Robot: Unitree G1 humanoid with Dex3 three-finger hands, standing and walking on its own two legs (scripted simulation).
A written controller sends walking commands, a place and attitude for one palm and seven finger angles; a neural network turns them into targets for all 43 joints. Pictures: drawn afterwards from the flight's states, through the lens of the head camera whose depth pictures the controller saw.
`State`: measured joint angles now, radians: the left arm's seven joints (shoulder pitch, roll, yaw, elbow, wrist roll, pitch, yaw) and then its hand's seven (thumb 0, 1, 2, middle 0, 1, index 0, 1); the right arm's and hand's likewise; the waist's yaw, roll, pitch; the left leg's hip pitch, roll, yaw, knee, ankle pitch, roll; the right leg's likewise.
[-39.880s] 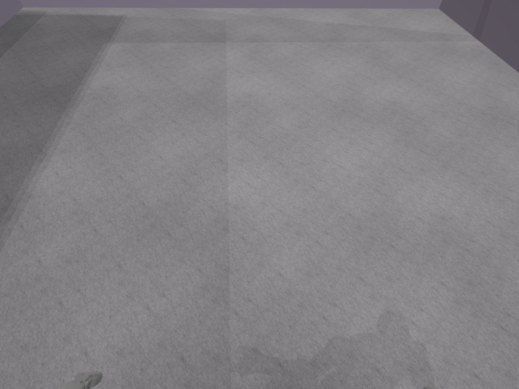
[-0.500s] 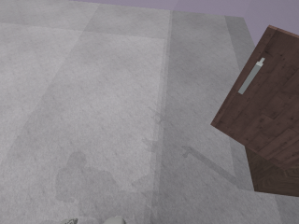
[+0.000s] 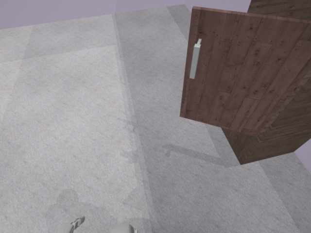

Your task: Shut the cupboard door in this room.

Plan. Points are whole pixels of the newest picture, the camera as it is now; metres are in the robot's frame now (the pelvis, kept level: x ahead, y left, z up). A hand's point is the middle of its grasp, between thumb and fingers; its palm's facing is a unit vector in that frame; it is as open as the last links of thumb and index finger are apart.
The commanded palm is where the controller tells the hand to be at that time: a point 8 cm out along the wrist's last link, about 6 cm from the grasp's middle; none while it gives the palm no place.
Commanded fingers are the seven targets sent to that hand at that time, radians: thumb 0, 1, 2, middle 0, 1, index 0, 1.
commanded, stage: turn to face it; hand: left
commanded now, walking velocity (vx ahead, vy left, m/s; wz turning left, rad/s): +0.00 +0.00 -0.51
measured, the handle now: (195, 59) +0.70 -0.12 +0.02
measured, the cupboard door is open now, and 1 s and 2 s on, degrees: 57 57 57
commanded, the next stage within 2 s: take the last steps up to it in 0.46 s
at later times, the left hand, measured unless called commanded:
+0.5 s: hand (92, 226) +0.16 +0.20 -0.15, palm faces -0.20 -0.96 -0.20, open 7.4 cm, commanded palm none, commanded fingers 0.00 0.90 0.90 -0.20 -0.30 -0.20 -0.30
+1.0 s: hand (110, 226) +0.16 +0.16 -0.18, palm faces -0.32 -0.94 -0.14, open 7.4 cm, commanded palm none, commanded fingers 0.00 0.90 0.90 -0.20 -0.30 -0.20 -0.30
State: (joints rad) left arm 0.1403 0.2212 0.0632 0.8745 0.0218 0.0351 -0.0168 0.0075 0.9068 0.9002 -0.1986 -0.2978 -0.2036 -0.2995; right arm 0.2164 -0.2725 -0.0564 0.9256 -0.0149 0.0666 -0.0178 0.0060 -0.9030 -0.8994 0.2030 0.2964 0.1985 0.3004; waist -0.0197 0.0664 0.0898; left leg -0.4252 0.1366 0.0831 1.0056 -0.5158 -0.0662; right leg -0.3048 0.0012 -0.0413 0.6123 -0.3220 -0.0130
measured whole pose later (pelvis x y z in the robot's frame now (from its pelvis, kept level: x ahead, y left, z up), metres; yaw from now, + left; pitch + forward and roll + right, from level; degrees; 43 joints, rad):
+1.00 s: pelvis +0.09 -0.01 +0.01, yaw -20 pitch +1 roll -1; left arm 0.29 0.21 0.07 1.05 0.03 0.04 -0.03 0.01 0.91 0.90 -0.20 -0.30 -0.20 -0.30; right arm 0.28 -0.18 -0.02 0.97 -0.04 -0.04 -0.02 0.00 -0.90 -0.90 0.20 0.30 0.20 0.30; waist -0.02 -0.05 0.01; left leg -0.30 0.08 0.13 0.60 -0.31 0.01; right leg -0.33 0.03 -0.01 0.91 -0.47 -0.04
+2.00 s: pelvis +0.19 -0.10 +0.02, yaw -22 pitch +0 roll -2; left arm 0.22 0.23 0.05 1.03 0.02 0.06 0.02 0.01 0.91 0.90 -0.20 -0.30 -0.20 -0.30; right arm 0.14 -0.15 0.00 0.98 -0.02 0.01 -0.03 0.00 -0.90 -0.90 0.20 0.30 0.20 0.30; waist 0.02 -0.04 0.06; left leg -0.27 0.01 0.07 0.45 -0.18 0.07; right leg -0.30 -0.01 0.03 0.82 -0.47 0.03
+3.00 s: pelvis +0.17 -0.14 +0.00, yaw -21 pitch +0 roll -1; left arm 0.31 0.14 0.00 1.06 0.02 -0.02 0.05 0.01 0.91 0.90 -0.20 -0.30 -0.20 -0.30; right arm 0.27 -0.18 -0.01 1.04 -0.02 -0.02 -0.02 0.02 -0.93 -0.90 0.20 0.30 0.20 0.30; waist -0.01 0.02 0.03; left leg -0.34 0.03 0.05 0.59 -0.25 0.01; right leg -0.13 -0.01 0.00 0.53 -0.39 0.01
